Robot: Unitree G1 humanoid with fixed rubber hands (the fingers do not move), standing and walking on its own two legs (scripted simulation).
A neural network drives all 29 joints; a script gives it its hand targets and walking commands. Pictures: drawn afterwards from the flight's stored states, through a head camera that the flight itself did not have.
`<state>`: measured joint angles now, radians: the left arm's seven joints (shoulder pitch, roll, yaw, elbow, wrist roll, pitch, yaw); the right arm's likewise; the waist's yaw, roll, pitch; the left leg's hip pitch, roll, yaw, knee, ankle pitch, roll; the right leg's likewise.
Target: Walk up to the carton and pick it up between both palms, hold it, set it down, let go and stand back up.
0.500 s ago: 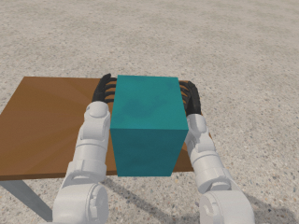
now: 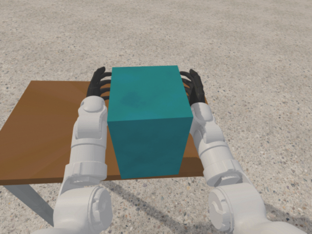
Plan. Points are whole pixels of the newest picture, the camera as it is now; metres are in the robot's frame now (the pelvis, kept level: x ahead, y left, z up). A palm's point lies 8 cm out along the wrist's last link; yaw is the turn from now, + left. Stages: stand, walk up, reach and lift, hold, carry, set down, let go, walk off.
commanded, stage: reach and lift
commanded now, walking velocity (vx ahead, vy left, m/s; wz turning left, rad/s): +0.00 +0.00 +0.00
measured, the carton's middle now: (147, 125) +0.36 -0.02 +0.10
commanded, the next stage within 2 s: hold in 1.38 s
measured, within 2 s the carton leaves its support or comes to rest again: neither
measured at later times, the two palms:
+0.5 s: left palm (91, 84) +0.40 +0.11 +0.21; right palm (198, 89) +0.38 -0.14 +0.20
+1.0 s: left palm (89, 77) +0.39 +0.11 +0.23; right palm (202, 81) +0.38 -0.14 +0.22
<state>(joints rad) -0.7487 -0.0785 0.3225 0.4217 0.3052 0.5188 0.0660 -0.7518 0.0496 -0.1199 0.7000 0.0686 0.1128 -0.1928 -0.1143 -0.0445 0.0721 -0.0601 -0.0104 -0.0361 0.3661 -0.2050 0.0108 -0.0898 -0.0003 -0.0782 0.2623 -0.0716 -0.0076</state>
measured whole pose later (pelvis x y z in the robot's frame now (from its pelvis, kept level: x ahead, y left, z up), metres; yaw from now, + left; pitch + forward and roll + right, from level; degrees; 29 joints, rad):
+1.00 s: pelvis +0.01 +0.00 +0.00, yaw +0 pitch -10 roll -1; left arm -0.82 -0.08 0.35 0.26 0.37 0.76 0.04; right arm -0.86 0.00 -0.05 0.66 0.21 0.29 -0.22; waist -0.14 -0.04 0.06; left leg 0.03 0.00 -0.03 0.38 -0.23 0.01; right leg 0.00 0.01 -0.07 0.25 -0.09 0.00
